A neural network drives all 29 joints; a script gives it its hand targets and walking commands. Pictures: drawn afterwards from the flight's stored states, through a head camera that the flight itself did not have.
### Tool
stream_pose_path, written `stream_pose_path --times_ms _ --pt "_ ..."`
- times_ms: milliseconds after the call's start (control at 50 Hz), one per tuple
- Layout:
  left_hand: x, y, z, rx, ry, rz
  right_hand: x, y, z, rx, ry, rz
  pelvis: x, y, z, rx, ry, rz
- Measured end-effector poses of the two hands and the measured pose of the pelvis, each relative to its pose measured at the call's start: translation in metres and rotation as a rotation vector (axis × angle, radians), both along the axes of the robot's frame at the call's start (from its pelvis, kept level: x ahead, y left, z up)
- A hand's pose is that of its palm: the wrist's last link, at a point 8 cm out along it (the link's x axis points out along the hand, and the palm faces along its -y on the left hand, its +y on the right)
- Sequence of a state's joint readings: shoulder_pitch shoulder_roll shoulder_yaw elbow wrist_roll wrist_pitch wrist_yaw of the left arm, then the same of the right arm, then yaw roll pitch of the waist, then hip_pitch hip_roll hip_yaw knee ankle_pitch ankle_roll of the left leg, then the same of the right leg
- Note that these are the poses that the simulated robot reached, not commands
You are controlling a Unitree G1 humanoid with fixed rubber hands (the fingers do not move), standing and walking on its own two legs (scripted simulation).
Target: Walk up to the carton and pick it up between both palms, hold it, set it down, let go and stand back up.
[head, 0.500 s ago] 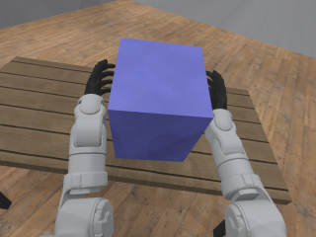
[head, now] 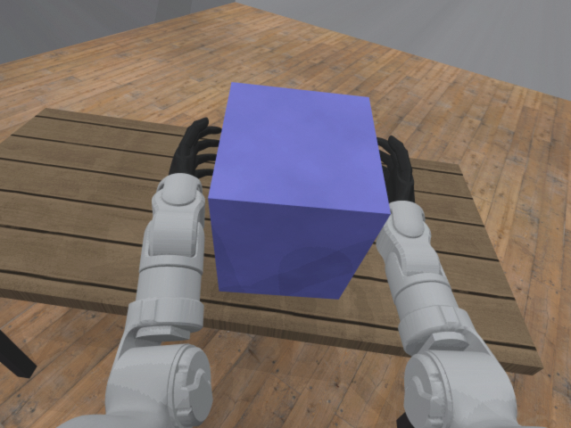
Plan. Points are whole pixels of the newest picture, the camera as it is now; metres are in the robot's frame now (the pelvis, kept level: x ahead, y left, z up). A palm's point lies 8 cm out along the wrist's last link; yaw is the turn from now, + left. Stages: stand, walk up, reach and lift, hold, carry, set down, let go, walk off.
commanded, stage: set down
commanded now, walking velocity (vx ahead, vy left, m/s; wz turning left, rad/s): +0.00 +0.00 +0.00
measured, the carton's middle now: (289, 199) +0.41 -0.01 +0.11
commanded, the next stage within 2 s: none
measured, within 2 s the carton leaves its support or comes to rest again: neither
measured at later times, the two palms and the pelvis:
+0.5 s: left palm (201, 186) +0.41 +0.12 +0.14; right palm (399, 197) +0.39 -0.17 +0.14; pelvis +0.01 -0.01 +0.00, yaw -1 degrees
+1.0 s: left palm (210, 192) +0.42 +0.11 +0.11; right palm (397, 203) +0.40 -0.18 +0.12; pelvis +0.01 -0.01 +0.00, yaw -3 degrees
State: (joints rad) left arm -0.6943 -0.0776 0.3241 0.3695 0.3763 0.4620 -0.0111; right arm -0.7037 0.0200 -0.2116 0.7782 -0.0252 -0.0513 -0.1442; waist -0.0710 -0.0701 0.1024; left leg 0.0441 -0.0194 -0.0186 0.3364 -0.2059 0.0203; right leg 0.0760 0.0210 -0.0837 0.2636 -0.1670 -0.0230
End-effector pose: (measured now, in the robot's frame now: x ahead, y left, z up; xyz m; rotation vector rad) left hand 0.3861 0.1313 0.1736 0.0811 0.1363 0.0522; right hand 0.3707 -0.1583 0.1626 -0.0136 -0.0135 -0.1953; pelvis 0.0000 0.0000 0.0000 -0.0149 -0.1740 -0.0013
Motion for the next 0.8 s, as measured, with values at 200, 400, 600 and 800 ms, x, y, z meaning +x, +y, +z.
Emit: stream_pose_path --times_ms 200,400,600,800 --pt "0.008 -0.011 -0.018 -0.017 0.040 -0.014 0.004 -0.010 -0.011 0.000 0.037 -0.015 -0.001 -0.004 0.001 0.005 0.032 -0.014" --pt "0.017 -0.015 -0.028 -0.037 0.057 -0.013 0.013 -0.015 -0.015 0.007 0.052 -0.015 0.003 -0.009 0.002 0.011 0.070 -0.025" --pt "0.024 -0.017 -0.043 -0.051 0.079 -0.011 0.020 -0.016 -0.025 0.010 0.074 -0.014 0.008 -0.011 0.002 0.012 0.095 -0.023" --pt "0.031 -0.022 -0.055 -0.060 0.103 -0.018 0.024 -0.022 -0.038 0.016 0.100 -0.024 0.012 -0.010 0.002 0.014 0.126 -0.036"
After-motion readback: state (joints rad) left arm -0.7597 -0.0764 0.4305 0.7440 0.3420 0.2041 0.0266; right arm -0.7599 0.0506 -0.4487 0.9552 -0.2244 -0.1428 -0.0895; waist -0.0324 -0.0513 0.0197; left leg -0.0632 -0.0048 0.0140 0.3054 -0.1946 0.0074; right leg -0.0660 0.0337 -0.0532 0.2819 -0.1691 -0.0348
